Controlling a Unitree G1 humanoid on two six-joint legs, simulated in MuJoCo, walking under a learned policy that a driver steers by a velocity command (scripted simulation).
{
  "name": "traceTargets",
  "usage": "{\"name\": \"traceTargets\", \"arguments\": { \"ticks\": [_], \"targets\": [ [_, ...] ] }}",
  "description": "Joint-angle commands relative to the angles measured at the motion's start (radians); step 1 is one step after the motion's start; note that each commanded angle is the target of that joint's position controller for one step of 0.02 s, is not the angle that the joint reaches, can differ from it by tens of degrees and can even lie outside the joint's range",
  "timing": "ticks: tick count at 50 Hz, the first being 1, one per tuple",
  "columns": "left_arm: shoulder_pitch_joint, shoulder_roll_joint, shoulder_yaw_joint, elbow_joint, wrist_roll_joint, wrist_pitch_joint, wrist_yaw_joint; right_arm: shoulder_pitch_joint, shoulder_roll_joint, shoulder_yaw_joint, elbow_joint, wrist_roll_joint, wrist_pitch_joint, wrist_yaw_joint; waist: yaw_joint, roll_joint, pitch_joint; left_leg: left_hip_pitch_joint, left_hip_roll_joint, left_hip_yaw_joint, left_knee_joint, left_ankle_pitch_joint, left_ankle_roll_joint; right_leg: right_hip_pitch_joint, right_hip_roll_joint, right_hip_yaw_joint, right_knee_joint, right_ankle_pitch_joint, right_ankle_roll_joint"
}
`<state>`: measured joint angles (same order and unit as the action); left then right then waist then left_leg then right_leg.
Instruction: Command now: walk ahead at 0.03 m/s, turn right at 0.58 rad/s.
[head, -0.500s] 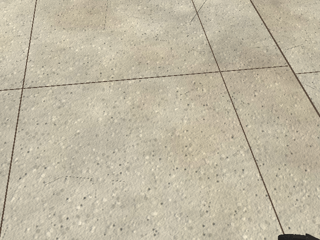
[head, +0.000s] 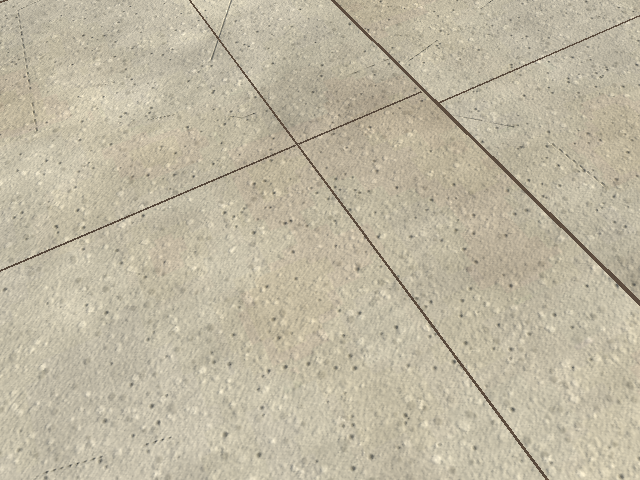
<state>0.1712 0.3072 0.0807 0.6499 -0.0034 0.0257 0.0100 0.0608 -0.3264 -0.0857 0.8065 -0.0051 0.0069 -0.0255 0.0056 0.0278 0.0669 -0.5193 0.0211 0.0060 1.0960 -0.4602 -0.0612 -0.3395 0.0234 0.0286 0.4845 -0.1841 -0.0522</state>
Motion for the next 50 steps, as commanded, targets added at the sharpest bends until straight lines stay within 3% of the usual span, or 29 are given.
{"name": "traceTargets", "arguments": {
  "ticks": [1, 4, 10, 13, 14, 15, 16, 17, 19, 20, 23, 26, 30, 32, 33, 34, 35, 36, 37, 39, 41, 43, 45, 48, 50],
  "targets": [
    [-0.031, 0.164, 0.043, -0.08, 0.002, -0.013, 0.019, 0.019, -0.079, -0.021, -0.055, 0.005, -0.01, -0.008, -0.023, -0.141, -0.207, -0.059, -0.002, -0.062, -0.056, 0.072, -0.009, 0.227, -0.233, 0.265, -0.126, 0.449, -0.193],
    [-0.021, 0.18, 0.05, -0.08, -0.005, -0.007, 0.027, -0.003, -0.056, -0.01, -0.062, 0.005, -0.009, -0.005, -0.005, -0.147, -0.2, -0.003, -0.02, -0.074, -0.215, 0.101, -0.022, 0.205, -0.218, 0.291, -0.124, 0.334, -0.188],
    [-0.038, 0.182, 0.05, -0.086, -0.005, 0.008, 0.016, 0.002, -0.075, -0.013, -0.069, 0.014, -0.019, 0.016, 0.01, -0.194, -0.167, 0.123, -0.054, -0.084, -0.42, 0.098, -0.004, 0.14, -0.194, 0.413, -0.114, 0.177, -0.173],
    [-0.071, 0.169, 0.044, -0.095, -0.019, 0.019, 0.02, 0.084, -0.078, -0.021, -0.05, 0.012, -0.034, 0.029, -0.04, -0.186, -0.169, 0.277, -0.053, -0.063, -0.69, 0.257, 0.033, 0.106, -0.141, 0.433, -0.049, 0.158, -0.115],
    [-0.047, 0.139, 0.035, -0.097, -0.018, 0.02, 0.023, 0.12, -0.126, -0.034, -0.044, 0.0, -0.033, 0.026, -0.037, -0.121, -0.184, 0.389, 0.055, -0.138, -0.746, 0.326, 0.074, 0.022, -0.09, 0.388, 0.028, 0.028, -0.062],
    [0.004, 0.087, 0.023, -0.108, -0.014, 0.016, 0.02, 0.099, -0.218, -0.052, -0.052, -0.016, -0.023, 0.016, 0.024, 0.149, -0.169, 0.469, 0.272, -0.364, -0.778, 0.474, 0.189, -0.164, 0.064, 0.198, 0.234, -0.283, 0.006],
    [-0.006, 0.156, 0.045, -0.114, -0.009, 0.005, 0.02, 0.089, -0.195, -0.047, -0.064, -0.043, -0.024, 0.018, -0.001, 0.243, -0.142, 0.394, 0.4, -0.52, -0.819, 0.545, 0.334, -0.254, 0.089, 0.122, 0.467, -0.463, 0.054],
    [0.015, 0.214, 0.066, -0.093, -0.009, 0.004, 0.018, 0.034, -0.142, -0.029, -0.092, -0.039, -0.029, 0.012, 0.016, 0.152, -0.124, 0.364, 0.377, -0.45, -0.81, 0.539, 0.337, -0.248, 0.041, 0.146, 0.613, -0.403, 0.073],
    [0.052, 0.188, 0.07, -0.052, -0.011, 0.022, 0.021, -0.034, -0.088, -0.015, -0.108, -0.01, -0.026, 0.001, 0.037, 0.105, -0.091, 0.363, 0.259, -0.271, -0.786, 0.475, 0.255, -0.267, 0.024, 0.118, 0.711, -0.289, 0.107],
    [0.051, 0.163, 0.063, -0.052, -0.011, 0.03, 0.019, -0.03, -0.081, -0.01, -0.107, -0.001, -0.023, -0.005, 0.025, 0.107, -0.078, 0.374, 0.245, -0.23, -0.785, 0.493, 0.253, -0.287, 0.017, 0.108, 0.74, -0.253, 0.123],
    [-0.017, 0.1, 0.037, -0.086, -0.019, 0.026, 0.015, 0.048, -0.095, -0.011, -0.09, -0.006, -0.009, -0.013, -0.026, 0.124, -0.086, 0.435, 0.217, -0.162, -0.786, 0.546, 0.277, -0.275, 0.009, 0.055, 0.613, -0.226, 0.146],
    [-0.044, 0.068, 0.015, -0.103, -0.006, 0.021, 0.01, 0.059, -0.129, -0.02, -0.088, -0.001, -0.001, -0.006, -0.045, 0.149, -0.127, 0.463, 0.233, -0.132, -0.763, 0.597, 0.286, -0.16, -0.023, 0.02, 0.406, -0.261, 0.146],
    [-0.006, 0.082, 0.013, -0.083, -0.008, 0.023, 0.003, 0.061, -0.154, -0.022, -0.073, 0.02, 0.004, 0.013, -0.036, 0.164, -0.132, 0.421, 0.245, -0.126, -0.726, 0.633, 0.279, 0.022, -0.012, -0.044, 0.129, -0.18, 0.116],
    [0.057, 0.082, 0.015, -0.048, -0.003, 0.022, -0.001, 0.074, -0.125, -0.007, -0.051, 0.035, 0.002, 0.016, 0.002, 0.131, -0.124, 0.35, 0.214, -0.098, -0.674, 0.574, 0.216, 0.193, 0.001, -0.057, -0.147, 0.038, 0.065],
    [0.065, 0.117, 0.019, -0.052, 0.001, 0.023, 0.004, 0.12, -0.087, 0.008, -0.034, 0.019, -0.009, 0.022, -0.01, 0.052, -0.156, 0.265, 0.177, -0.063, -0.622, 0.451, 0.137, 0.33, -0.075, 0.047, -0.163, 0.193, 0.034],
    [0.069, 0.196, 0.029, -0.069, 0.01, 0.028, 0.019, 0.146, -0.02, 0.032, -0.05, -0.036, -0.023, 0.035, -0.052, -0.211, -0.207, 0.124, 0.079, 0.036, -0.447, 0.099, 0.04, 0.443, -0.291, 0.279, -0.106, 0.545, -0.045],
    [0.027, 0.137, 0.008, -0.066, 0.035, 0.013, 0.007, 0.073, -0.038, 0.028, -0.07, -0.016, -0.021, 0.023, -0.011, -0.268, -0.187, 0.129, 0.048, 0.001, -0.411, -0.105, 0.007, 0.267, -0.359, 0.328, -0.133, 0.436, -0.187],
    [-0.014, 0.101, -0.002, -0.07, 0.039, -0.006, -0.003, 0.045, -0.089, 0.016, -0.067, -0.003, -0.014, 0.015, -0.003, -0.21, -0.139, 0.132, 0.058, -0.017, -0.345, -0.102, -0.008, 0.229, -0.314, 0.302, -0.161, 0.328, -0.2],
    [-0.029, 0.085, -0.008, -0.052, 0.04, -0.021, -0.003, 0.039, -0.089, 0.012, -0.061, 0.002, -0.009, 0.012, -0.007, -0.219, -0.124, 0.112, 0.056, -0.027, -0.316, -0.081, -0.011, 0.224, -0.28, 0.271, -0.168, 0.287, -0.173],
    [-0.029, 0.111, -0.001, -0.026, 0.019, -0.035, 0.0, 0.082, -0.098, 0.003, -0.032, -0.005, 0.006, 0.004, -0.005, -0.202, -0.116, 0.098, 0.056, -0.033, -0.264, -0.029, -0.025, 0.226, -0.257, 0.249, -0.183, 0.209, -0.153],
    [0.043, 0.15, 0.014, 0.012, 0.0, -0.03, 0.007, 0.083, -0.099, 0.0, -0.026, 0.011, -0.001, 0.014, 0.026, -0.189, -0.089, 0.032, 0.035, 0.002, -0.188, -0.003, -0.014, 0.239, -0.253, 0.284, -0.25, -0.133, -0.164],
    [0.054, 0.135, 0.011, 0.024, -0.004, -0.031, 0.013, 0.041, -0.089, 0.001, -0.038, 0.028, -0.018, 0.021, 0.041, -0.197, -0.021, -0.044, 0.044, -0.003, -0.22, 0.02, 0.016, 0.242, -0.258, 0.33, -0.312, -0.352, -0.166],
    [0.048, 0.125, 0.01, 0.029, -0.005, -0.04, 0.016, 0.02, -0.072, 0.007, -0.041, 0.027, -0.04, 0.027, 0.044, -0.185, -0.01, -0.029, 0.048, -0.003, -0.308, 0.039, 0.043, 0.251, -0.26, 0.323, -0.327, -0.335, -0.163],
    [0.035, 0.142, 0.018, 0.036, -0.015, -0.052, 0.008, 0.043, -0.059, 0.015, -0.025, 0.025, -0.067, 0.042, 0.029, -0.166, -0.03, 0.101, 0.03, 0.025, -0.444, 0.074, 0.071, 0.203, -0.25, 0.279, -0.317, -0.284, -0.165],
    [0.017, 0.146, 0.02, 0.041, -0.024, -0.051, 0.0, 0.1, -0.061, 0.015, 0.001, 0.028, -0.075, 0.05, -0.009, -0.149, -0.037, 0.245, 0.007, 0.054, -0.553, 0.177, 0.089, 0.116, -0.236, 0.248, -0.291, -0.288, -0.155]
  ]
}}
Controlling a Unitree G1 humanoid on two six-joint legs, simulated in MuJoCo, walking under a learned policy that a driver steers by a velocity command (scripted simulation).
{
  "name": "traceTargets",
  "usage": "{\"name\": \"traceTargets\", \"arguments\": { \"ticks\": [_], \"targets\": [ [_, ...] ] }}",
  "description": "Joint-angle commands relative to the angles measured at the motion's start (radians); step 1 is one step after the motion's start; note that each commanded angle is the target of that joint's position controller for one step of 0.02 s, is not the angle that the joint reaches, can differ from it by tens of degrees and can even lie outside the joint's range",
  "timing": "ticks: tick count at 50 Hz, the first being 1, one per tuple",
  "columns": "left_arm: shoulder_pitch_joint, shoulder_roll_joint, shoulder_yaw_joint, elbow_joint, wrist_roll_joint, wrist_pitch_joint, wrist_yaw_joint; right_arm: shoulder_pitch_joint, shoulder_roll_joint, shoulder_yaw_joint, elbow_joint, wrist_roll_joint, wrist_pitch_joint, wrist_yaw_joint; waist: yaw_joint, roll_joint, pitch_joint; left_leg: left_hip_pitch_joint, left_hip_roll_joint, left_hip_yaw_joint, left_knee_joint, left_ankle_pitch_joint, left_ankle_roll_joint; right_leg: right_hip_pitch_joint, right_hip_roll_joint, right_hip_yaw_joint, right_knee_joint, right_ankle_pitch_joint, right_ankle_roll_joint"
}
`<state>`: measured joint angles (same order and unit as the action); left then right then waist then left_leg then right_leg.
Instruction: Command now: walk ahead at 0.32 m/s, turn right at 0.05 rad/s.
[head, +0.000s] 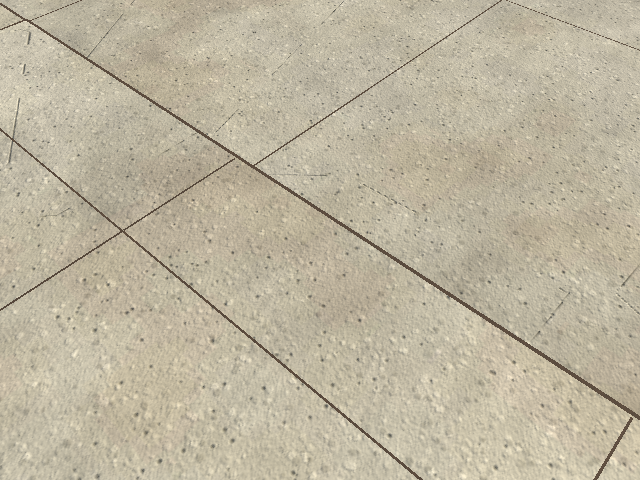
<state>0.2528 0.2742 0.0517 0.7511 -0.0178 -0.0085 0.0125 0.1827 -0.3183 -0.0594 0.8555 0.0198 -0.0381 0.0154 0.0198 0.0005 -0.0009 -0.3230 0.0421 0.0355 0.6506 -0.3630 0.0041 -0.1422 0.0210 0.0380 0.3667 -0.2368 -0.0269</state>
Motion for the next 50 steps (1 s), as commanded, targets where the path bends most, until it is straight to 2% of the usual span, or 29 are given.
{"name": "traceTargets", "arguments": {
  "ticks": [1, 2, 3, 4, 5, 6, 7, 9, 10, 14, 18, 21, 24, 26, 27, 28, 29, 30, 31, 32, 33, 34, 36, 38, 41, 43, 47, 49, 50],
  "targets": [
    [-0.074, 0.169, 0.046, -0.058, -0.012, -0.015, -0.005, 0.036, -0.071, -0.014, -0.021, 0.002, -0.033, 0.01, -0.055, -0.106, 0.022, 0.155, -0.034, 0.042, -0.16, 0.136, 0.031, -0.146, -0.214, 0.217, -0.138, -0.258, -0.166],
    [-0.076, 0.14, 0.036, -0.056, -0.004, -0.015, -0.008, 0.111, -0.078, -0.019, 0.01, 0.003, -0.033, 0.007, -0.088, -0.088, 0.009, 0.261, -0.044, 0.036, -0.18, 0.131, 0.037, -0.214, -0.185, 0.195, -0.079, -0.282, -0.143],
    [-0.093, 0.083, 0.018, -0.062, 0.006, -0.02, -0.012, 0.197, -0.1, -0.025, 0.031, 0.006, -0.035, 0.001, -0.123, -0.028, 0.0, 0.374, 0.033, -0.076, -0.233, 0.067, 0.063, -0.315, -0.131, 0.134, 0.069, -0.27, -0.097],
    [-0.113, 0.003, -0.004, -0.093, 0.021, -0.032, -0.017, 0.275, -0.186, -0.037, 0.035, -0.002, -0.037, -0.009, -0.135, 0.202, -0.027, 0.471, 0.248, -0.402, -0.381, -0.123, 0.146, -0.482, -0.015, -0.019, 0.42, -0.288, -0.012],
    [-0.135, 0.08, 0.019, -0.134, -0.008, -0.048, -0.008, 0.279, -0.25, -0.052, 0.032, -0.021, -0.048, 0.004, -0.134, 0.269, 0.019, 0.411, 0.381, -0.719, -0.508, -0.37, 0.285, -0.643, 0.017, 0.009, 0.624, -0.38, -0.003],
    [-0.118, 0.142, 0.036, -0.121, -0.027, -0.059, -0.007, 0.198, -0.184, -0.032, 0.005, -0.021, -0.06, 0.004, -0.1, 0.173, 0.092, 0.372, 0.366, -0.692, -0.523, -0.446, 0.281, -0.709, -0.056, 0.063, 0.721, -0.289, -0.015],
    [-0.096, 0.155, 0.041, -0.102, -0.023, -0.065, -0.012, 0.148, -0.138, -0.019, -0.011, -0.018, -0.066, 0.002, -0.076, 0.16, 0.118, 0.355, 0.311, -0.587, -0.52, -0.369, 0.239, -0.72, -0.084, 0.055, 0.733, -0.185, -0.024],
    [-0.095, 0.137, 0.043, -0.085, 0.003, -0.071, -0.014, 0.118, -0.117, -0.01, -0.024, -0.018, -0.066, 0.002, -0.063, 0.116, 0.106, 0.346, 0.239, -0.426, -0.526, -0.147, 0.188, -0.696, -0.123, 0.04, 0.685, -0.039, -0.016],
    [-0.106, 0.119, 0.041, -0.082, 0.007, -0.071, -0.017, 0.131, -0.109, -0.005, -0.023, -0.021, -0.065, -0.001, -0.065, 0.109, 0.095, 0.333, 0.21, -0.361, -0.533, -0.046, 0.176, -0.667, -0.128, 0.026, 0.66, 0.022, -0.007],
    [-0.16, 0.069, 0.027, -0.1, 0.007, -0.068, -0.022, 0.182, -0.104, 0.0, -0.008, -0.02, -0.057, -0.013, -0.08, 0.083, 0.076, 0.329, 0.16, -0.2, -0.544, 0.269, 0.177, -0.64, -0.119, -0.02, 0.509, 0.179, 0.043],
    [-0.282, 0.034, 0.008, -0.139, 0.0, -0.078, -0.041, 0.233, -0.118, -0.001, 0.009, -0.015, -0.046, -0.024, -0.118, 0.085, 0.107, 0.283, 0.141, -0.116, -0.56, 0.348, 0.17, -0.538, -0.089, -0.061, 0.279, 0.317, 0.055],
    [-0.348, 0.035, 0.002, -0.162, -0.007, -0.086, -0.061, 0.274, -0.125, -0.004, 0.027, -0.007, -0.035, -0.024, -0.128, 0.078, 0.138, 0.33, 0.179, -0.111, -0.545, 0.376, 0.178, -0.52, -0.072, -0.064, 0.188, 0.323, 0.035],
    [-0.352, 0.063, 0.008, -0.173, -0.008, -0.093, -0.075, 0.276, -0.138, -0.014, 0.036, 0.001, -0.023, -0.027, -0.09, 0.092, 0.125, 0.425, 0.222, -0.109, -0.474, 0.549, 0.161, -0.487, -0.056, -0.058, 0.135, 0.241, -0.013],
    [-0.233, 0.117, 0.031, -0.144, -0.003, -0.09, -0.068, 0.257, -0.167, -0.026, 0.031, -0.003, -0.014, -0.032, -0.011, 0.127, 0.02, 0.46, 0.216, -0.088, -0.309, 0.923, 0.141, -0.302, -0.001, -0.094, 0.138, 0.172, -0.057],
    [-0.073, 0.158, 0.054, -0.098, -0.003, -0.088, -0.057, 0.248, -0.156, -0.021, 0.027, -0.006, -0.005, -0.033, 0.076, 0.116, -0.085, 0.4, 0.175, -0.063, -0.117, 1.022, 0.116, -0.069, 0.017, -0.107, 0.114, 0.198, -0.091],
    [0.12, 0.21, 0.071, -0.058, 0.007, -0.082, -0.041, 0.246, -0.123, -0.005, 0.002, -0.022, -0.007, -0.035, 0.152, 0.06, -0.238, 0.162, 0.137, -0.066, 0.164, 0.768, 0.089, 0.29, -0.136, 0.054, 0.178, 0.19, -0.146],
    [0.174, 0.29, 0.086, -0.034, 0.017, -0.081, -0.044, 0.399, 0.04, 0.04, -0.017, -0.02, -0.025, -0.023, 0.06, -0.238, -0.417, -0.242, -0.067, -0.065, 0.55, -0.035, 0.024, 0.654, -0.417, 0.562, 0.099, -0.073, -0.305],
    [0.171, 0.18, 0.059, -0.038, 0.016, -0.081, -0.041, 0.32, -0.074, 0.013, -0.002, 0.011, -0.048, -0.019, 0.113, -0.19, -0.41, -0.33, -0.063, -0.203, 0.671, -0.191, 0.032, 0.582, -0.43, 0.695, -0.047, -0.192, -0.282],
    [0.093, 0.145, 0.044, -0.034, 0.015, -0.082, -0.035, 0.205, -0.134, -0.011, -0.048, 0.041, -0.057, -0.017, 0.101, -0.153, -0.209, -0.399, -0.013, -0.183, 0.693, -0.123, 0.04, 0.429, -0.395, 0.517, -0.077, -0.154, -0.227],
    [0.027, 0.125, 0.037, -0.033, 0.015, -0.084, -0.033, 0.153, -0.123, -0.008, -0.061, 0.038, -0.061, -0.022, 0.066, -0.078, -0.115, -0.372, 0.039, -0.154, 0.65, -0.032, 0.041, 0.275, -0.358, 0.383, -0.104, -0.046, -0.201],
    [-0.021, 0.095, 0.031, -0.027, 0.02, -0.09, -0.036, 0.133, -0.106, -0.012, -0.061, 0.021, -0.056, -0.026, 0.033, -0.051, -0.051, -0.337, 0.068, -0.149, 0.595, 0.026, 0.035, 0.153, -0.317, 0.283, -0.139, 0.041, -0.185],
    [-0.053, 0.076, 0.028, -0.022, 0.03, -0.101, -0.037, 0.168, -0.089, -0.017, -0.051, 0.017, -0.041, -0.027, -0.008, -0.087, -0.039, -0.266, 0.098, -0.161, 0.562, 0.072, 0.032, 0.075, -0.286, 0.2, -0.171, 0.087, -0.17],
    [-0.097, 0.062, 0.028, -0.007, 0.035, -0.118, -0.04, 0.21, -0.047, -0.016, -0.033, 0.016, -0.008, -0.032, -0.045, -0.08, -0.003, -0.193, 0.096, -0.149, 0.534, 0.073, 0.009, -0.031, -0.268, 0.084, -0.206, 0.318, -0.18],
    [-0.13, 0.087, 0.034, 0.009, 0.037, -0.127, -0.037, 0.189, -0.035, -0.019, -0.06, 0.005, 0.015, -0.039, -0.072, -0.078, 0.036, -0.211, 0.087, -0.137, 0.477, 0.094, -0.018, -0.091, -0.267, -0.024, -0.202, 0.566, -0.182],
    [-0.15, 0.118, 0.041, 0.019, 0.036, -0.112, -0.013, 0.117, -0.022, -0.013, -0.108, -0.01, 0.015, -0.026, -0.064, -0.076, 0.037, -0.204, 0.083, -0.087, 0.264, 0.274, -0.036, -0.094, -0.227, -0.157, -0.196, 0.607, -0.168],
    [-0.128, 0.136, 0.044, 0.028, 0.03, -0.095, 0.003, 0.037, -0.003, -0.004, -0.14, -0.011, 0.01, -0.006, -0.024, -0.06, 0.027, -0.18, 0.067, -0.046, 0.128, 0.385, -0.032, -0.057, -0.221, -0.198, -0.177, 0.615, -0.163],
    [-0.092, 0.178, 0.056, 0.046, 0.006, -0.054, 0.017, -0.027, -0.038, -0.018, -0.205, -0.012, 0.018, 0.027, -0.005, -0.055, 0.003, -0.203, 0.047, -0.026, 0.008, 0.347, 0.0, 0.097, -0.285, -0.196, -0.086, 0.621, -0.146],
    [-0.106, 0.191, 0.063, 0.041, -0.012, -0.034, 0.022, -0.013, -0.066, -0.032, -0.227, -0.017, 0.025, 0.036, -0.026, -0.068, -0.008, -0.178, 0.019, -0.001, -0.017, 0.248, 0.032, 0.133, -0.303, -0.195, 0.013, 0.676, -0.122],
    [-0.118, 0.192, 0.065, 0.035, -0.019, -0.025, 0.026, 0.032, -0.085, -0.044, -0.225, -0.018, 0.026, 0.037, -0.053, -0.069, -0.03, -0.121, -0.011, 0.019, -0.049, 0.222, 0.054, 0.133, -0.293, -0.204, 0.109, 0.726, -0.104]
  ]
}}
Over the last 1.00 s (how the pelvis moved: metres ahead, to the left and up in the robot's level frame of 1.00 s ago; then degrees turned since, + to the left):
0.02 0.01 0.00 -21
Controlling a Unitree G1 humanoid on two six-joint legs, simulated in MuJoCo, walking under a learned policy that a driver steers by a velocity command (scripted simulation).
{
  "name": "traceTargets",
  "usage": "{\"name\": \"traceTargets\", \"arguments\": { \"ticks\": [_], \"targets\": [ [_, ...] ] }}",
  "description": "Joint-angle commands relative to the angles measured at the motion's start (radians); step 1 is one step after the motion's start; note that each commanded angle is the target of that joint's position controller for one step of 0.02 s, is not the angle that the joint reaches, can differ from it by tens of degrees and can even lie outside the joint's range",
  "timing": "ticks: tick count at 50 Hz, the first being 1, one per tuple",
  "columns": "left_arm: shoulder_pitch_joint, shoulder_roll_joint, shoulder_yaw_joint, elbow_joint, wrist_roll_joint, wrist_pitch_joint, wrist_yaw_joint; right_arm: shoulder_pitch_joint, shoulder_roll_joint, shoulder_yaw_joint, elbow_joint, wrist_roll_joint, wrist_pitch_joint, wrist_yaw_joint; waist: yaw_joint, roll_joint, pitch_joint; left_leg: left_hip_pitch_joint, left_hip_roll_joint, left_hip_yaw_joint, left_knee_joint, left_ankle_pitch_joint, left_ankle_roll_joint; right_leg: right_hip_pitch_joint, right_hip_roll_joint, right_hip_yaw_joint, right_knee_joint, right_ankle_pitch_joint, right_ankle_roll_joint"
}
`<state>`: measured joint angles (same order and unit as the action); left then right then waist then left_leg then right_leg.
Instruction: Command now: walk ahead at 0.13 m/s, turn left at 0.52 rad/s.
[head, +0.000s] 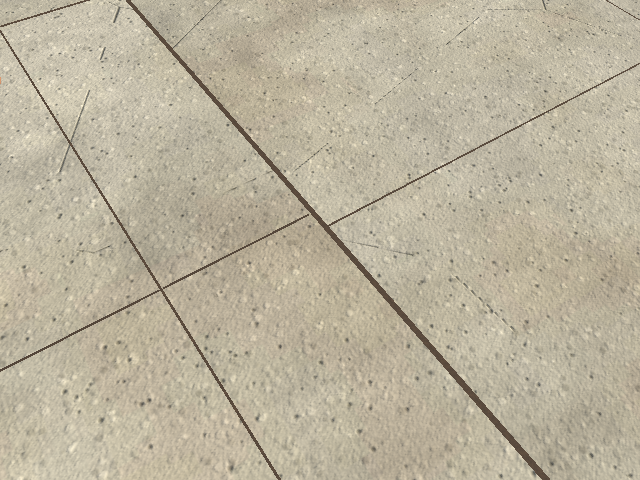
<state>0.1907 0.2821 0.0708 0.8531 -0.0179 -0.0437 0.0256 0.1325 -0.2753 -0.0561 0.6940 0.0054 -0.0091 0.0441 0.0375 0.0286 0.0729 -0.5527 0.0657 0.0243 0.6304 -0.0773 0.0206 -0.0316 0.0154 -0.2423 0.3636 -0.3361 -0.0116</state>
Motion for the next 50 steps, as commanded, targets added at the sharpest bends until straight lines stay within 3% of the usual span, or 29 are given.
{"name": "traceTargets", "arguments": {
  "ticks": [1, 2, 3, 4, 5, 7, 8, 10, 11, 15, 18, 21, 24, 25, 26, 27, 28, 30, 31, 34, 36, 41, 43, 45, 46, 47, 48, 49, 50],
  "targets": [
    [-0.06, 0.167, 0.042, -0.072, -0.021, 0.019, 0.015, 0.176, -0.161, -0.067, -0.044, -0.003, -0.008, 0.004, -0.12, -0.063, -0.152, 0.237, -0.078, 0.048, -0.117, 0.015, 0.069, -0.003, -0.24, 0.05, 0.277, 0.806, -0.083],
    [-0.003, 0.142, 0.032, -0.076, 0.005, 0.018, 0.01, 0.243, -0.246, -0.095, -0.041, -0.005, -0.011, -0.02, -0.135, 0.084, -0.215, 0.432, -0.009, -0.094, -0.165, 0.444, 0.123, -0.141, -0.155, 0.032, 0.524, 0.556, -0.009],
    [0.059, 0.05, 0.003, -0.104, 0.063, 0.014, -0.003, 0.216, -0.327, -0.101, -0.069, -0.017, -0.006, -0.039, -0.039, 0.307, -0.288, 0.684, 0.229, -0.46, -0.098, 0.91, 0.298, -0.48, 0.025, 0.071, 0.866, -0.332, 0.067],
    [0.081, 0.088, -0.001, -0.095, 0.044, 0.007, -0.02, 0.212, -0.287, -0.08, -0.11, -0.028, -0.015, -0.028, -0.069, 0.201, -0.49, 0.76, 0.319, -0.671, -0.165, 0.777, 0.42, -0.539, 0.056, 0.318, 1.03, -0.416, 0.073],
    [0.009, 0.143, 0.013, -0.112, 0.001, 0.009, -0.025, 0.154, -0.242, -0.076, -0.126, -0.021, -0.019, -0.018, -0.086, 0.101, -0.431, 0.699, 0.285, -0.612, -0.23, 0.502, 0.4, -0.612, 0.023, 0.351, 1.041, -0.317, 0.056],
    [-0.074, 0.137, 0.015, -0.117, 0.013, 0.025, -0.005, 0.058, -0.174, -0.058, -0.128, 0.013, -0.01, -0.031, -0.052, -0.013, -0.233, 0.478, 0.183, -0.465, -0.28, 0.188, 0.276, -0.624, -0.047, 0.344, 0.891, -0.169, 0.047],
    [-0.077, 0.14, 0.018, -0.119, 0.016, 0.037, 0.002, 0.032, -0.161, -0.052, -0.136, 0.008, -0.002, -0.04, -0.029, 0.012, -0.198, 0.382, 0.145, -0.422, -0.301, 0.14, 0.249, -0.563, -0.052, 0.341, 0.822, -0.132, 0.049],
    [-0.053, 0.118, 0.014, -0.113, 0.021, 0.044, 0.003, 0.024, -0.176, -0.059, -0.153, -0.013, 0.006, -0.052, -0.013, 0.051, -0.193, 0.313, 0.101, -0.381, -0.314, 0.162, 0.232, -0.484, -0.024, 0.318, 0.711, -0.086, 0.061],
    [-0.048, 0.105, 0.01, -0.11, 0.021, 0.043, 0.006, 0.035, -0.184, -0.063, -0.155, -0.014, 0.006, -0.057, -0.017, 0.056, -0.204, 0.315, 0.095, -0.373, -0.31, 0.186, 0.232, -0.468, -0.015, 0.318, 0.657, -0.078, 0.071],
    [-0.074, 0.095, 0.005, -0.114, 0.018, 0.047, 0.01, 0.042, -0.201, -0.073, -0.165, -0.005, 0.02, -0.078, -0.036, 0.079, -0.223, 0.306, 0.079, -0.406, -0.308, 0.033, 0.217, -0.436, -0.003, 0.339, 0.516, -0.016, 0.094],
    [-0.092, 0.102, 0.009, -0.123, 0.014, 0.043, 0.005, 0.031, -0.195, -0.073, -0.175, -0.007, 0.033, -0.079, -0.048, 0.114, -0.194, 0.276, 0.061, -0.451, -0.32, -0.127, 0.196, -0.406, 0.009, 0.346, 0.432, 0.002, 0.089],
    [-0.089, 0.111, 0.014, -0.128, 0.01, 0.025, -0.006, 0.035, -0.19, -0.073, -0.181, -0.005, 0.043, -0.075, -0.057, 0.141, -0.186, 0.304, 0.059, -0.511, -0.298, -0.129, 0.184, -0.371, 0.019, 0.347, 0.327, -0.012, 0.07],
    [-0.01, 0.12, 0.027, -0.106, 0.01, 0.01, -0.02, 0.013, -0.182, -0.07, -0.19, 0.014, 0.055, -0.078, -0.011, 0.136, -0.184, 0.278, 0.015, -0.518, -0.233, -0.101, 0.136, -0.221, 0.014, 0.319, 0.061, 0.119, 0.026],
    [0.02, 0.173, 0.043, -0.102, 0.023, 0.011, -0.018, 0.038, -0.152, -0.061, -0.191, 0.015, 0.056, -0.079, -0.017, 0.055, -0.19, 0.193, -0.041, -0.46, -0.139, -0.219, 0.086, -0.119, -0.11, 0.41, -0.015, 0.15, -0.019],
    [-0.007, 0.269, 0.061, -0.11, 0.044, 0.022, -0.011, 0.063, -0.114, -0.053, -0.214, 0.015, 0.052, -0.077, -0.069, -0.235, -0.146, -0.01, -0.205, -0.243, 0.073, -0.456, 0.023, -0.07, -0.321, 0.651, -0.073, 0.252, -0.146],
    [-0.028, 0.233, 0.055, -0.129, 0.069, 0.02, -0.012, 0.057, -0.192, -0.076, -0.217, 0.0, 0.038, -0.073, -0.048, -0.301, -0.127, -0.065, -0.196, -0.185, 0.325, -0.546, -0.029, -0.146, -0.43, 0.778, -0.099, 0.346, -0.263],
    [-0.088, 0.18, 0.039, -0.158, 0.061, 0.019, -0.004, 0.082, -0.236, -0.093, -0.192, 0.001, 0.037, -0.068, -0.069, -0.214, -0.122, -0.054, -0.157, -0.2, 0.453, -0.48, -0.046, -0.159, -0.399, 0.69, -0.072, 0.377, -0.25],
    [-0.137, 0.128, 0.026, -0.172, 0.026, 0.024, 0.008, 0.118, -0.199, -0.09, -0.148, 0.004, 0.055, -0.07, -0.077, -0.154, -0.104, -0.077, -0.142, -0.17, 0.561, -0.372, -0.08, -0.129, -0.284, 0.516, -0.034, 0.372, -0.17],
    [-0.126, 0.123, 0.021, -0.171, 0.02, 0.027, 0.012, 0.117, -0.17, -0.081, -0.147, 0.006, 0.062, -0.067, -0.066, -0.152, -0.092, -0.095, -0.134, -0.157, 0.6, -0.349, -0.094, -0.118, -0.273, 0.473, -0.03, 0.42, -0.174],
    [-0.059, 0.142, 0.026, -0.163, 0.03, 0.045, 0.02, 0.03, -0.131, -0.061, -0.186, 0.023, 0.063, -0.061, -0.012, -0.181, -0.088, -0.123, -0.097, -0.085, 0.489, -0.303, -0.12, -0.035, -0.255, 0.387, -0.037, 0.466, -0.194],
    [-0.027, 0.167, 0.035, -0.159, 0.031, 0.053, 0.02, -0.008, -0.118, -0.051, -0.207, 0.019, 0.062, -0.056, 0.015, -0.201, -0.111, -0.097, -0.065, -0.068, 0.384, -0.313, -0.129, 0.021, -0.28, 0.372, -0.029, 0.491, -0.206],
    [-0.037, 0.218, 0.052, -0.157, 0.011, 0.057, -0.004, -0.003, -0.114, -0.042, -0.215, 0.011, 0.065, -0.043, 0.016, -0.225, -0.137, 0.127, -0.061, 0.006, 0.128, -0.342, -0.094, -0.042, -0.31, 0.323, -0.007, 0.55, -0.209],
    [-0.05, 0.22, 0.051, -0.149, -0.007, 0.054, -0.012, 0.035, -0.114, -0.045, -0.198, 0.011, 0.067, -0.04, -0.012, -0.216, -0.138, 0.21, -0.076, 0.016, -0.038, -0.259, -0.06, -0.049, -0.309, 0.318, 0.035, 0.545, -0.191],
    [-0.021, 0.175, 0.033, -0.122, -0.019, 0.047, -0.016, 0.095, -0.129, -0.051, -0.169, 0.007, 0.065, -0.043, -0.046, -0.156, -0.15, 0.424, -0.083, 0.001, -0.299, -0.011, -0.001, -0.147, -0.265, 0.266, 0.126, 0.445, -0.105],
    [0.017, 0.11, 0.01, -0.121, 0.021, 0.039, -0.023, 0.118, -0.189, -0.062, -0.175, 0.005, 0.064, -0.054, -0.028, 0.026, -0.214, 0.613, 0.074, -0.199, -0.288, 0.285, 0.041, -0.293, -0.191, 0.187, 0.289, 0.184, -0.011],
    [-0.001, 0.057, -0.013, -0.156, 0.054, 0.031, -0.028, 0.076, -0.244, -0.061, -0.201, -0.021, 0.058, -0.06, -0.01, 0.264, -0.212, 0.629, 0.295, -0.429, -0.244, 0.538, 0.217, -0.491, -0.084, 0.155, 0.459, -0.275, 0.074],
    [-0.071, 0.137, 0.011, -0.161, 0.032, 0.036, -0.016, 0.102, -0.181, -0.048, -0.187, -0.041, 0.038, -0.052, -0.087, 0.17, -0.236, 0.533, 0.315, -0.425, -0.263, 0.45, 0.315, -0.483, -0.092, 0.248, 0.6, -0.334, 0.095],
    [-0.075, 0.16, 0.022, -0.154, 0.011, 0.043, -0.013, 0.068, -0.156, -0.036, -0.168, -0.041, 0.022, -0.048, -0.065, 0.141, -0.19, 0.491, 0.254, -0.349, -0.276, 0.369, 0.283, -0.482, -0.1, 0.27, 0.66, -0.295, 0.095],
    [-0.056, 0.154, 0.026, -0.135, 0.009, 0.05, -0.008, 0.025, -0.156, -0.036, -0.158, -0.031, 0.014, -0.048, -0.047, 0.13, -0.164, 0.471, 0.198, -0.295, -0.282, 0.288, 0.233, -0.491, -0.101, 0.275, 0.662, -0.244, 0.094]
  ]
}}
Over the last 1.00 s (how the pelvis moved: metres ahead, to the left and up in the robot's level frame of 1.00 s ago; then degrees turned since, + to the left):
0.45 0.00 -0.01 12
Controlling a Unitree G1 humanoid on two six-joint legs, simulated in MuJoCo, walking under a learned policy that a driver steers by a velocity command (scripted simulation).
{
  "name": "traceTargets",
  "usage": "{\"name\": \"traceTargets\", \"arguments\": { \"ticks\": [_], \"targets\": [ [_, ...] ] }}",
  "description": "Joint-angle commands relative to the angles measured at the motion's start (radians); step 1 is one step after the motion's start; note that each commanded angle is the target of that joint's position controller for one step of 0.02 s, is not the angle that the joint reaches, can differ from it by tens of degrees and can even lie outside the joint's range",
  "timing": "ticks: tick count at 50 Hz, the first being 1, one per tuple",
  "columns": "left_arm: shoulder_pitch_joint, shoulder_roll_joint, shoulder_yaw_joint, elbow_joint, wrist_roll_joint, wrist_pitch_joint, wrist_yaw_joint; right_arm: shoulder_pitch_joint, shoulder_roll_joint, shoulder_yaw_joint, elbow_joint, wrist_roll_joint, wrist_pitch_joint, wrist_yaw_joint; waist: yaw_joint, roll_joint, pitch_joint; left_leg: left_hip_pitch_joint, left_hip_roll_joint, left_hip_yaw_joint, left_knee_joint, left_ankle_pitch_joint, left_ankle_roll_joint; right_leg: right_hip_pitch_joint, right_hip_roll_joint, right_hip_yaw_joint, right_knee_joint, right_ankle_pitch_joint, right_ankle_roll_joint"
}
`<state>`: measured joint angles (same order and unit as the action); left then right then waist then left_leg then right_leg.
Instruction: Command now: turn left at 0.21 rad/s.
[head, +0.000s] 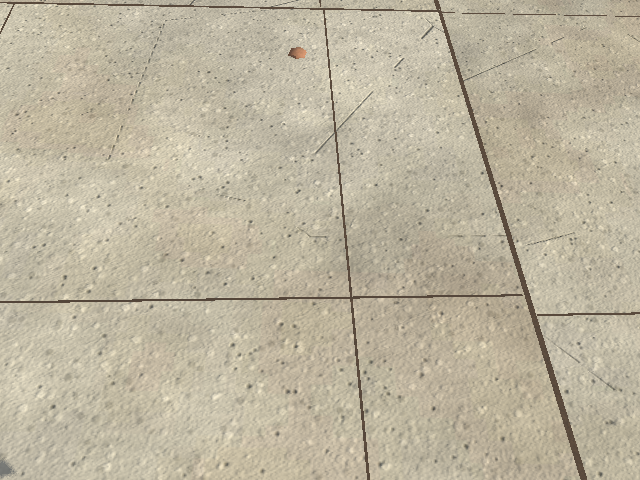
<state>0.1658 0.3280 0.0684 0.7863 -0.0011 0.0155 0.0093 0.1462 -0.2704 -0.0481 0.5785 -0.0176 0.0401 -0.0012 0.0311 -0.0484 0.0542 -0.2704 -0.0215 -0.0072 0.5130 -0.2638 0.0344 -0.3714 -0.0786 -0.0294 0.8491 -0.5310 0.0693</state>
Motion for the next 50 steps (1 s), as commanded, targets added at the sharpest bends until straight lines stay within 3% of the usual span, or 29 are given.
{"name": "traceTargets", "arguments": {
  "ticks": [1, 4, 6, 9, 11, 12, 13, 14, 15, 16, 19, 26, 35, 37, 39, 40, 43, 44, 45, 47, 48, 49, 50],
  "targets": [
    [-0.02, 0.113, 0.032, -0.054, 0.0, -0.001, 0.015, -0.021, -0.155, -0.041, -0.04, 0.003, -0.04, -0.005, -0.034, 0.207, -0.12, 0.169, 0.265, -0.237, -0.166, 0.475, 0.195, -0.151, -0.007, 0.068, 0.175, 0.003, 0.021],
    [0.03, 0.073, 0.022, -0.033, 0.0, 0.003, 0.014, -0.06, -0.116, -0.025, -0.021, 0.002, -0.042, -0.011, -0.003, 0.188, -0.129, 0.112, 0.217, -0.164, -0.162, 0.522, 0.184, -0.047, 0.009, 0.054, 0.105, 0.11, 0.035],
    [0.007, 0.043, 0.007, -0.036, -0.001, 0.002, 0.013, -0.062, -0.109, -0.023, -0.005, 0.003, -0.04, -0.011, -0.023, 0.192, -0.124, 0.113, 0.205, -0.159, -0.155, 0.463, 0.182, 0.002, 0.01, 0.044, -0.029, 0.125, 0.031],
    [-0.004, 0.05, 0.002, -0.042, -0.003, 0.0, 0.01, -0.047, -0.116, -0.023, 0.027, 0.003, -0.034, -0.007, -0.04, 0.192, -0.119, 0.109, 0.225, -0.214, -0.152, 0.364, 0.197, 0.069, 0.021, 0.037, -0.184, 0.143, 0.017],
    [0.042, 0.037, -0.004, -0.022, 0.005, -0.005, 0.006, -0.068, -0.093, -0.011, 0.047, 0.015, -0.035, -0.004, 0.001, 0.166, -0.106, 0.056, 0.196, -0.21, -0.142, 0.237, 0.155, 0.189, 0.032, 0.023, -0.409, 0.336, -0.009],
    [0.048, 0.056, -0.005, -0.02, 0.021, -0.009, 0.005, -0.033, -0.076, -0.005, 0.068, 0.013, -0.042, -0.002, -0.001, 0.126, -0.105, 0.017, 0.166, -0.201, -0.14, 0.156, 0.105, 0.264, 0.009, 0.062, -0.465, 0.476, -0.028],
    [0.051, 0.115, 0.003, -0.027, 0.025, -0.011, 0.009, 0.001, -0.07, -0.002, 0.079, -0.005, -0.049, 0.002, -0.037, 0.039, -0.105, -0.016, 0.109, -0.159, -0.102, 0.054, 0.055, 0.305, -0.062, 0.131, -0.451, 0.632, -0.059],
    [0.019, 0.145, 0.013, -0.008, 0.01, -0.012, 0.008, 0.035, -0.066, -0.005, 0.083, -0.009, -0.051, 0.004, -0.087, -0.077, -0.093, 0.024, 0.05, -0.093, -0.124, 0.003, 0.016, 0.212, -0.064, 0.118, -0.421, 0.476, -0.107],
    [-0.002, 0.092, 0.003, -0.019, 0.007, -0.017, 0.002, -0.022, -0.095, -0.008, 0.092, -0.011, -0.047, -0.001, -0.04, -0.048, -0.066, 0.074, 0.037, -0.078, -0.096, 0.004, -0.007, 0.135, -0.04, 0.115, -0.45, 0.332, -0.114],
    [-0.003, 0.067, -0.005, -0.011, 0.016, -0.023, 0.001, -0.051, -0.1, -0.013, 0.091, -0.004, -0.043, -0.006, -0.033, -0.037, -0.054, 0.086, 0.038, -0.075, -0.082, 0.016, -0.006, 0.109, -0.03, 0.111, -0.465, 0.283, -0.098],
    [0.007, 0.049, -0.015, 0.006, 0.016, -0.043, 0.005, -0.034, -0.081, -0.013, 0.113, 0.0, -0.028, -0.017, -0.03, -0.02, -0.047, 0.077, 0.049, -0.087, -0.084, 0.077, 0.006, 0.123, -0.009, 0.087, -0.454, 0.318, -0.067],
    [0.026, 0.045, -0.023, 0.042, 0.011, -0.04, 0.018, 0.0, -0.07, -0.017, 0.188, 0.007, -0.035, -0.021, -0.02, 0.044, -0.05, 0.072, 0.048, -0.082, -0.088, 0.134, -0.006, 0.157, 0.007, 0.072, -0.436, 0.351, -0.071],
    [0.028, 0.034, -0.028, 0.101, 0.008, -0.037, 0.018, 0.029, -0.079, -0.02, 0.289, 0.012, -0.036, -0.033, -0.024, 0.054, -0.044, 0.1, 0.05, -0.075, -0.091, 0.183, -0.013, 0.164, 0.024, 0.059, -0.444, 0.382, -0.073],
    [0.052, 0.043, -0.023, 0.123, -0.001, -0.031, 0.021, 0.054, -0.086, -0.024, 0.317, 0.021, -0.032, -0.037, -0.025, 0.043, -0.05, 0.082, 0.014, -0.041, -0.07, -0.104, 0.002, 0.15, 0.048, 0.044, -0.44, 0.12, -0.095],
    [0.053, 0.051, -0.019, 0.118, -0.011, -0.032, 0.027, 0.049, -0.086, -0.026, 0.317, 0.029, -0.04, -0.038, -0.024, 0.021, 0.04, -0.038, 0.008, -0.046, -0.053, -0.381, 0.028, 0.08, 0.023, 0.1, -0.466, -0.163, -0.141],
    [0.07, 0.056, -0.018, 0.118, -0.015, -0.042, 0.027, 0.042, -0.078, -0.023, 0.314, 0.033, -0.054, -0.036, -0.017, 0.008, 0.076, -0.087, 0.014, -0.052, -0.035, -0.404, 0.036, 0.072, -0.007, 0.15, -0.489, -0.224, -0.167],
    [0.154, 0.115, 0.004, 0.148, -0.025, -0.074, 0.022, 0.003, -0.033, -0.016, 0.302, 0.042, -0.109, -0.015, -0.002, -0.113, 0.082, -0.181, -0.002, 0.027, 0.139, -0.193, 0.023, 0.169, -0.185, 0.413, -0.623, -0.27, -0.271],
    [0.149, 0.123, 0.008, 0.146, -0.027, -0.077, 0.02, -0.007, -0.032, -0.015, 0.3, 0.045, -0.12, -0.007, -0.008, -0.126, 0.092, -0.171, 0.011, 0.024, 0.151, -0.161, 0.033, 0.155, -0.225, 0.468, -0.655, -0.243, -0.296],
    [0.121, 0.121, 0.007, 0.135, -0.028, -0.079, 0.017, 0.013, -0.032, -0.016, 0.307, 0.049, -0.128, 0.0, -0.029, -0.125, 0.092, -0.114, 0.019, 0.022, 0.109, -0.163, 0.05, 0.119, -0.225, 0.457, -0.652, -0.2, -0.294],
    [0.006, 0.087, -0.003, 0.094, -0.03, -0.075, 0.008, 0.173, -0.054, -0.029, 0.382, 0.053, -0.133, 0.004, -0.118, -0.084, 0.062, 0.183, 0.016, 0.005, -0.075, -0.079, 0.072, -0.033, -0.116, 0.286, -0.546, -0.033, -0.216],
    [-0.062, 0.03, -0.019, 0.056, -0.028, -0.084, 0.005, 0.286, -0.119, -0.049, 0.425, 0.049, -0.136, 0.001, -0.157, 0.074, 0.043, 0.304, 0.118, -0.199, -0.165, -0.15, 0.115, -0.153, 0.005, 0.111, -0.312, 0.126, -0.139],
    [-0.079, 0.009, -0.023, 0.016, -0.019, -0.107, 0.007, 0.396, -0.228, -0.079, 0.449, 0.049, -0.14, 0.01, -0.181, 0.318, -0.005, 0.481, 0.306, -0.541, -0.286, -0.1, 0.222, -0.33, 0.11, -0.015, 0.011, 0.144, -0.078],
    [-0.07, 0.049, -0.013, 0.016, -0.029, -0.122, 0.007, 0.382, -0.165, -0.056, 0.438, 0.028, -0.149, 0.014, -0.164, 0.258, -0.009, 0.527, 0.38, -0.648, -0.294, 0.021, 0.275, -0.459, 0.101, 0.075, 0.219, -0.022, -0.081]
  ]
}}
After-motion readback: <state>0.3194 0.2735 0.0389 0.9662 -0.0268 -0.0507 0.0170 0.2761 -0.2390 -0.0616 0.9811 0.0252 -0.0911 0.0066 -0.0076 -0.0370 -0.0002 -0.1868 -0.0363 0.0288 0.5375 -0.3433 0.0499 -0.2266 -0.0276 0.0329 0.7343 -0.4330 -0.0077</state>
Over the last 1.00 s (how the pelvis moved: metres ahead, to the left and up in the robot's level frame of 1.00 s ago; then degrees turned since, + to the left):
0.08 0.00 0.00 32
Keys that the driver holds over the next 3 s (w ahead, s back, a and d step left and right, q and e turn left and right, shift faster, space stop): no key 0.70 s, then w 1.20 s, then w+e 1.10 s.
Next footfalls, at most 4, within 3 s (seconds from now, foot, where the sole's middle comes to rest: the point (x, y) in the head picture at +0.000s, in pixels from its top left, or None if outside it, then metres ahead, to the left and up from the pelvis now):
0.24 right None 0.03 -0.14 -0.77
1.38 right None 0.43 -0.12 -0.77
1.92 left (273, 358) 0.72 0.12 -0.77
2.48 right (384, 265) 0.99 -0.14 -0.77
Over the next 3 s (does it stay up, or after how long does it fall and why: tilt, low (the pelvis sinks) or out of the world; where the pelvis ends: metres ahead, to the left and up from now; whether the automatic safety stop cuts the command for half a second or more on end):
stays up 1.15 -0.10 -0.01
